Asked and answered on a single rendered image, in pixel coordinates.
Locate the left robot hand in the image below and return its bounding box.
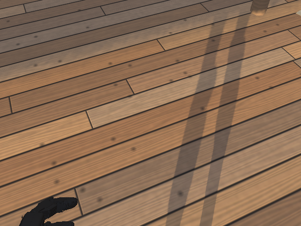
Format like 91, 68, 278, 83
19, 197, 78, 226

